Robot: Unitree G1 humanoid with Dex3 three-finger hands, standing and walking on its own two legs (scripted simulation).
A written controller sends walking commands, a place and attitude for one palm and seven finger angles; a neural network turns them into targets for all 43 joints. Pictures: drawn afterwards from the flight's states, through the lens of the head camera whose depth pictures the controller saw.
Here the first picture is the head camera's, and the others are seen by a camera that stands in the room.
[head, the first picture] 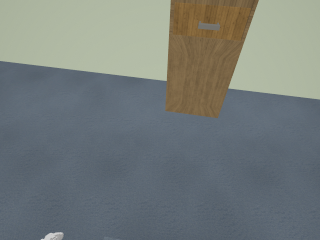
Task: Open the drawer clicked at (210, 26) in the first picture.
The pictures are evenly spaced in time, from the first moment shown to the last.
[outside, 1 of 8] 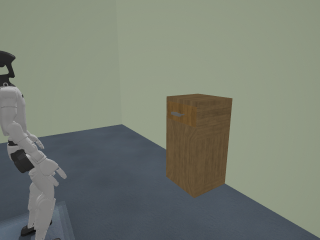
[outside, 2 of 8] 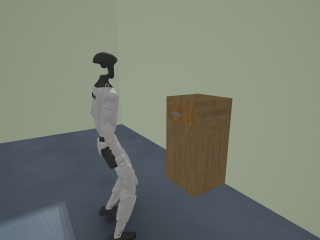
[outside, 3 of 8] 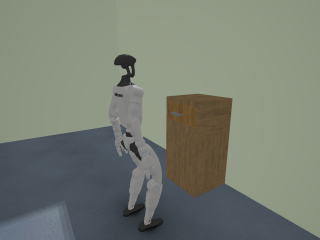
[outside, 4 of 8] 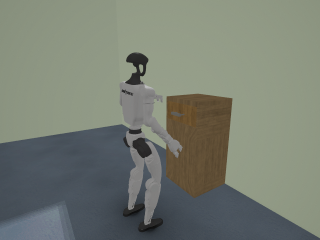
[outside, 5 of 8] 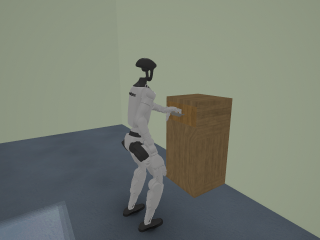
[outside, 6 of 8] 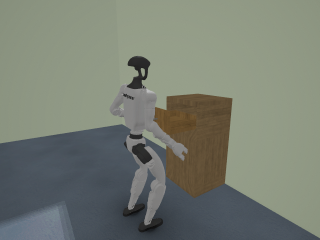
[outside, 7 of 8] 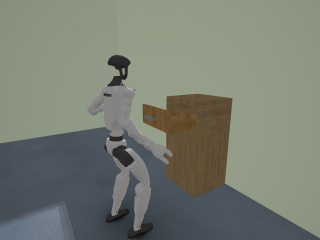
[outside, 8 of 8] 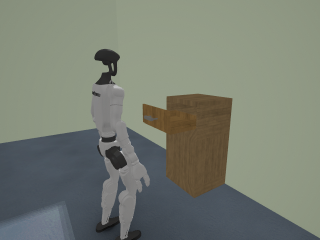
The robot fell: no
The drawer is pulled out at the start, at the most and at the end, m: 0.00 0.30 0.30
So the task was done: yes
